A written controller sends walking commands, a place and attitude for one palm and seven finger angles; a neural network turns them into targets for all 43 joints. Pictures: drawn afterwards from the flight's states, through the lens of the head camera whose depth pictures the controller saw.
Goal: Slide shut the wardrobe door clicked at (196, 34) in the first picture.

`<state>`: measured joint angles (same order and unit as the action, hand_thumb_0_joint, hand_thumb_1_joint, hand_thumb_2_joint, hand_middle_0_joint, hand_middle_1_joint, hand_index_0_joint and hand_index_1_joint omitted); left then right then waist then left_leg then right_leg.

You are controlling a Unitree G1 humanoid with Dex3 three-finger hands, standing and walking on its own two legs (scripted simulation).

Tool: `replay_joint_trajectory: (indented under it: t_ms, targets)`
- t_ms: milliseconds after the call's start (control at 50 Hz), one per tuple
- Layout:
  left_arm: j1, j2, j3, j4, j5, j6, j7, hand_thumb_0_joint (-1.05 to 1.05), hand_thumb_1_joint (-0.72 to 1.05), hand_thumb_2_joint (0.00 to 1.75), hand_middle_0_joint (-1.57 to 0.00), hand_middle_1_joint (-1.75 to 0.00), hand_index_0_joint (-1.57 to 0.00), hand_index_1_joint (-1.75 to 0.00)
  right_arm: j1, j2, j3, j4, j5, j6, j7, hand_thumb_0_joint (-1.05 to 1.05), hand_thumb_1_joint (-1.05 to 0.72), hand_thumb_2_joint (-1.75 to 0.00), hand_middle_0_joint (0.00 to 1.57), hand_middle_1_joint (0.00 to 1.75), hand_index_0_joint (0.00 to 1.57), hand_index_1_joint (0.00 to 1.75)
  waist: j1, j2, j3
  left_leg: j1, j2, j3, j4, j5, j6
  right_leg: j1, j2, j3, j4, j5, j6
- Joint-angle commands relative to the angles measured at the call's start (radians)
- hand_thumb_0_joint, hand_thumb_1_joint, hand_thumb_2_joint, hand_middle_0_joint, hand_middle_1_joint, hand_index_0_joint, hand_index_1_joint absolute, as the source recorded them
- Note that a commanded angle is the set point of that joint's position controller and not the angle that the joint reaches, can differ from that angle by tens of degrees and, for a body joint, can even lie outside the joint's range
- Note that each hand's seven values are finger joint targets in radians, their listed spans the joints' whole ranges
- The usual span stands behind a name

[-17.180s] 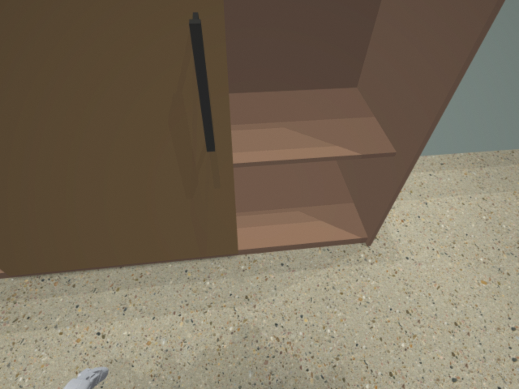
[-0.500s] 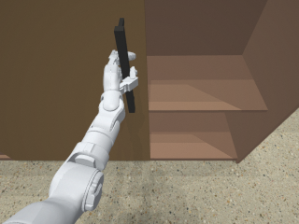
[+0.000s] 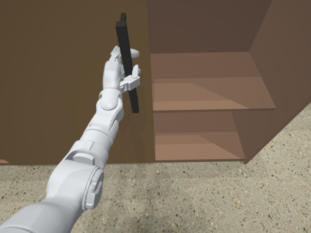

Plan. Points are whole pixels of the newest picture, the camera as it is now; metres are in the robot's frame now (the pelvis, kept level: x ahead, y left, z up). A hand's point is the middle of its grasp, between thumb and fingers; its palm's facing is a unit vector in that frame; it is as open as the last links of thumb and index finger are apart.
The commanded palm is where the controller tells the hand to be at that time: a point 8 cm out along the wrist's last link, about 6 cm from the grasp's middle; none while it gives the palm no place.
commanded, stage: step sideways, sliding the door along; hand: left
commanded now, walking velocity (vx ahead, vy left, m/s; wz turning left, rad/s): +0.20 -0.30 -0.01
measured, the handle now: (130, 72) +0.53 +0.07 +0.10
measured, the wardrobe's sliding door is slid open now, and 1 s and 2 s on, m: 0.59 0.57 0.40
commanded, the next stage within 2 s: none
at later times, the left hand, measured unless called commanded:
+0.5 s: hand (138, 78) +0.47 +0.04 +0.13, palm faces +0.08 -0.99 -0.14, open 6.3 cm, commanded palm +0.46 +0.03 +0.12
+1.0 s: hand (148, 75) +0.48 +0.02 +0.13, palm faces +0.32 -0.94 -0.10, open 6.4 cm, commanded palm +0.46 -0.03 +0.12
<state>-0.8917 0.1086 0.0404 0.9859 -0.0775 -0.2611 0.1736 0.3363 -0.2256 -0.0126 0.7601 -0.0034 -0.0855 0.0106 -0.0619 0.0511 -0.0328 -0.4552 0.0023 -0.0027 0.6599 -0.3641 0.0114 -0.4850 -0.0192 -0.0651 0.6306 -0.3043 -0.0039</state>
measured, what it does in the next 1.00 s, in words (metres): steps to the right: right foot, then left foot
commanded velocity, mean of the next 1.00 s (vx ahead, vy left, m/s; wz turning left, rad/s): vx -0.02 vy -0.18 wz -0.16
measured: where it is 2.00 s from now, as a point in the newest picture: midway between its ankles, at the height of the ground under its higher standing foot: outside the picture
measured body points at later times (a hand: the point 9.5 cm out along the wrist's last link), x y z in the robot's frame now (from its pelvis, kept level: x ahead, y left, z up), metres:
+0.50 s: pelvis +0.02 -0.08 +0.00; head +0.12 -0.09 +0.44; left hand +0.46 +0.10 +0.14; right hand +0.19 -0.31 -0.13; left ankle +0.00 +0.07 -0.72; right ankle +0.04 -0.11 -0.72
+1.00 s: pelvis +0.10 -0.19 +0.00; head +0.21 -0.19 +0.44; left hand +0.46 +0.07 +0.13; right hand +0.35 -0.35 -0.12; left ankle +0.03 -0.02 -0.72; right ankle +0.15 -0.28 -0.71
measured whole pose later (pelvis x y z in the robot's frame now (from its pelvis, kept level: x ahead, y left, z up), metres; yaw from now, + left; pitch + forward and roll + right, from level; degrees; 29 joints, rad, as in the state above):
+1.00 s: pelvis +0.10 -0.19 +0.00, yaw +13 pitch -1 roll +2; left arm -0.61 0.14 -0.04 0.36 -0.12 -0.07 0.14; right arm 0.12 -0.23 -0.05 0.60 0.04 -0.08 -0.01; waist 0.12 0.05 0.25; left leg -0.18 0.11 0.08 0.57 -0.35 -0.08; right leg -0.41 0.00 0.00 0.82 -0.38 0.00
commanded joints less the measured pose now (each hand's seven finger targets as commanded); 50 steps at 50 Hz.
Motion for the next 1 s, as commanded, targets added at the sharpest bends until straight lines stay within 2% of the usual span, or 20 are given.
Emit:
replay_joint_trajectory:
  t_ms: [0, 140, 200, 240, 300, 340, 400, 440, 460, 480, 520, 560, 660, 700, 740, 800, 840, 880, 900, 980]
  targets:
    - [-0.612, 0.019, -0.119, -0.317, 0.03, -0.05, -0.106, 0.0, 0.9, 0.9, -0.45, -1.4, -0.45, -1.4, -0.025, -0.101, -0.024, -0.133, 0.032, 0.008, -0.072, 0.0, -0.9, -0.9, 0.2, 0.3, 0.2, 0.3, -0.05, 0.022, -0.36, 0.286, 0.067, -0.036, -0.115, 0.336, 0.054, 0.188, -0.005, 0.002, -0.036, 0.243, -0.021]
    - [-0.595, 0.027, -0.123, -0.296, -0.001, -0.013, -0.133, 0.0, 0.9, 0.9, -0.45, -1.4, -0.45, -1.4, -0.026, -0.11, -0.03, -0.118, 0.02, 0.027, -0.093, 0.0, -0.9, -0.9, 0.2, 0.3, 0.2, 0.3, -0.05, 0.102, -0.229, 0.627, 0.292, -0.359, -0.168, 0.668, 0.152, -0.162, 0.024, 0.042, 0.204, -0.176, -0.042]
    - [-0.589, 0.024, -0.122, -0.326, -0.006, -0.003, -0.135, 0.0, 0.9, 0.9, -0.45, -1.4, -0.45, -1.4, -0.037, -0.109, -0.029, -0.124, 0.02, 0.038, -0.089, 0.0, -0.9, -0.9, 0.2, 0.3, 0.2, 0.3, -0.04, 0.012, -0.244, 0.601, 0.266, -0.248, -0.062, 0.766, 0.139, -0.014, 0.025, 0.048, 0.028, -0.031, -0.053]
    - [-0.552, -0.017, -0.151, -0.34, 0.003, 0.01, -0.146, 0.0, 0.9, 0.9, -0.45, -1.4, -0.45, -1.4, -0.059, -0.111, -0.03, -0.146, 0.028, 0.043, -0.088, 0.0, -0.9, -0.9, 0.2, 0.3, 0.2, 0.3, -0.023, -0.08, -0.28, 0.38, 0.184, -0.095, 0.026, 0.675, 0.081, 0.307, 0.006, 0.068, -0.126, 0.311, -0.057]
    - [-0.518, -0.096, -0.212, -0.342, 0.01, 0.046, -0.163, 0.0, 0.9, 0.9, -0.45, -1.4, -0.45, -1.4, -0.134, -0.083, -0.037, -0.164, 0.055, 0.045, -0.09, 0.0, -0.9, -0.9, 0.2, 0.3, 0.2, 0.3, 0.004, -0.388, -0.209, 0.012, -0.004, 0.005, 0.297, -0.071, -0.002, 0.527, -0.21, 0.371, -0.265, 0.519, -0.177]
    - [-0.525, -0.14, -0.239, -0.364, 0.008, 0.042, -0.162, 0.0, 0.9, 0.9, -0.45, -1.4, -0.45, -1.4, -0.157, -0.089, -0.04, -0.159, 0.05, 0.027, -0.087, 0.0, -0.9, -0.9, 0.2, 0.3, 0.2, 0.3, 0.024, -0.295, -0.173, -0.037, 0.025, -0.026, 0.387, -0.161, 0.0, 0.555, -0.237, 0.332, -0.228, 0.721, -0.162]
    - [-0.555, -0.233, -0.343, -0.51, 0.023, 0.011, -0.169, 0.0, 0.9, 0.9, -0.45, -1.4, -0.45, -1.4, -0.189, -0.049, -0.02, -0.168, 0.033, 0.012, -0.083, 0.0, -0.9, -0.9, 0.2, 0.3, 0.2, 0.3, -0.018, -0.138, -0.193, 0.118, 0.064, 0.006, 0.024, -0.008, 0.004, 0.534, -0.176, 0.156, -0.113, 0.84, -0.136]
    - [-0.526, -0.192, -0.326, -0.557, 0.018, -0.002, -0.161, 0.0, 0.9, 0.9, -0.45, -1.4, -0.45, -1.4, -0.151, -0.072, -0.038, -0.163, 0.024, 0.022, -0.088, 0.0, -0.9, -0.9, 0.2, 0.3, 0.2, 0.3, -0.039, -0.089, -0.283, 0.392, 0.121, 0.022, -0.212, 0.359, 0.018, 0.383, -0.115, 0.064, 0.056, 0.729, -0.062]
    - [-0.529, -0.195, -0.341, -0.586, 0.006, -0.002, -0.165, 0.0, 0.9, 0.9, -0.45, -1.4, -0.45, -1.4, -0.134, -0.097, -0.055, -0.17, 0.026, 0.025, -0.079, 0.0, -0.9, -0.9, 0.2, 0.3, 0.2, 0.3, -0.049, 0.012, -0.337, 0.645, 0.25, -0.112, -0.231, 0.689, 0.089, 0.137, -0.055, 0.053, 0.229, 0.481, 0.003]
    - [-0.548, -0.208, -0.359, -0.632, -0.014, -0.001, -0.176, 0.0, 0.9, 0.9, -0.45, -1.4, -0.45, -1.4, -0.131, -0.122, -0.068, -0.189, 0.028, 0.031, -0.061, 0.0, -0.9, -0.9, 0.2, 0.3, 0.2, 0.3, -0.045, 0.177, -0.389, 0.869, 0.457, -0.356, -0.157, 1.037, 0.201, -0.156, 0.002, 0.123, 0.462, -0.08, 0.021]
    - [-0.543, -0.198, -0.335, -0.638, -0.007, 0.009, -0.186, 0.0, 0.9, 0.9, -0.45, -1.4, -0.45, -1.4, -0.162, -0.121, -0.065, -0.211, 0.03, 0.043, -0.022, 0.0, -0.9, -0.9, 0.2, 0.3, 0.2, 0.3, -0.016, 0.053, -0.346, 0.895, 0.526, -0.359, -0.111, 0.96, 0.23, -0.252, -0.034, 0.264, 0.552, -0.239, -0.041]
    - [-0.519, -0.157, -0.321, -0.699, 0.001, 0.012, -0.191, 0.0, 0.9, 0.9, -0.45, -1.4, -0.45, -1.4, -0.167, -0.121, -0.066, -0.223, 0.027, 0.039, -0.028, 0.0, -0.9, -0.9, 0.2, 0.3, 0.2, 0.3, -0.031, 0.024, -0.285, 0.825, 0.476, -0.242, -0.06, 0.858, 0.188, -0.23, -0.062, 0.24, 0.346, -0.228, -0.043]
    - [-0.41, -0.155, -0.336, -0.817, 0.018, 0.025, -0.182, 0.0, 0.9, 0.9, -0.45, -1.4, -0.45, -1.4, -0.224, -0.107, -0.048, -0.304, 0.056, 0.044, -0.025, 0.0, -0.9, -0.9, 0.2, 0.3, 0.2, 0.3, -0.013, 0.108, -0.314, 0.558, 0.257, 0.069, 0.049, 0.715, 0.033, 0.305, 0.035, 0.0, -0.094, 0.225, -0.011]
    - [-0.327, -0.107, -0.323, -0.833, 0.049, 0.039, -0.172, 0.0, 0.9, 0.9, -0.45, -1.4, -0.45, -1.4, -0.252, -0.087, -0.044, -0.301, 0.064, 0.032, -0.035, 0.0, -0.9, -0.9, 0.2, 0.3, 0.2, 0.3, -0.002, -0.111, -0.322, 0.284, 0.107, 0.127, 0.191, 0.384, -0.032, 0.564, -0.094, 0.13, -0.144, 0.791, -0.052]
    - [-0.197, -0.053, -0.26, -0.772, 0.051, 0.076, -0.159, 0.0, 0.9, 0.9, -0.45, -1.4, -0.45, -1.4, -0.248, -0.077, -0.059, -0.27, 0.064, 0.022, -0.059, 0.0, -0.9, -0.9, 0.2, 0.3, 0.2, 0.3, 0.032, -0.378, -0.309, 0.097, 0.03, 0.03, 0.315, -0.14, -0.05, 0.634, -0.211, 0.313, -0.105, 1.108, -0.141]
    - [-0.232, -0.154, -0.35, -0.898, 0.036, 0.064, -0.15, 0.0, 0.9, 0.9, -0.45, -1.4, -0.45, -1.4, -0.271, -0.053, -0.035, -0.234, 0.042, -0.028, -0.064, 0.0, -0.9, -0.9, 0.2, 0.3, 0.2, 0.3, 0.017, -0.19, -0.245, 0.113, 0.065, 0.008, 0.08, -0.114, -0.013, 0.563, -0.217, 0.277, -0.042, 1.113, -0.124]
    - [-0.206, -0.177, -0.377, -0.957, 0.033, 0.049, -0.138, 0.0, 0.9, 0.9, -0.45, -1.4, -0.45, -1.4, -0.268, -0.05, -0.035, -0.24, 0.035, -0.037, -0.068, 0.0, -0.9, -0.9, 0.2, 0.3, 0.2, 0.3, 0.002, -0.159, -0.324, 0.335, 0.112, 0.06, -0.203, 0.306, -0.01, 0.491, -0.14, 0.163, 0.096, 1.007, -0.053]
    - [-0.172, -0.209, -0.408, -1.04, 0.013, 0.042, -0.149, 0.0, 0.9, 0.9, -0.45, -1.4, -0.45, -1.4, -0.261, -0.089, -0.06, -0.279, 0.033, -0.037, -0.042, 0.0, -0.9, -0.9, 0.2, 0.3, 0.2, 0.3, 0.021, 0.051, -0.392, 0.732, 0.347, -0.102, -0.12, 1.093, 0.115, 0.103, -0.031, 0.085, 0.229, 0.228, 0.032]
    - [-0.157, -0.216, -0.418, -1.015, 0.009, 0.037, -0.156, 0.0, 0.9, 0.9, -0.45, -1.4, -0.45, -1.4, -0.245, -0.102, -0.06, -0.284, 0.04, -0.038, -0.015, 0.0, -0.9, -0.9, 0.2, 0.3, 0.2, 0.3, 0.039, 0.117, -0.382, 0.803, 0.401, -0.109, -0.131, 1.189, 0.154, 0.001, -0.001, 0.1, 0.298, -0.136, 0.006]
    - [-0.123, -0.211, -0.438, -1.094, 0.019, 0.039, -0.162, 0.0, 0.9, 0.9, -0.45, -1.4, -0.45, -1.4, -0.264, -0.078, -0.043, -0.313, 0.039, -0.066, 0.002, 0.0, -0.9, -0.9, 0.2, 0.3, 0.2, 0.3, 0.021, 0.201, -0.258, 0.746, 0.332, 0.086, -0.053, 0.994, 0.091, 0.037, -0.005, 0.063, 0.09, -0.012, -0.003]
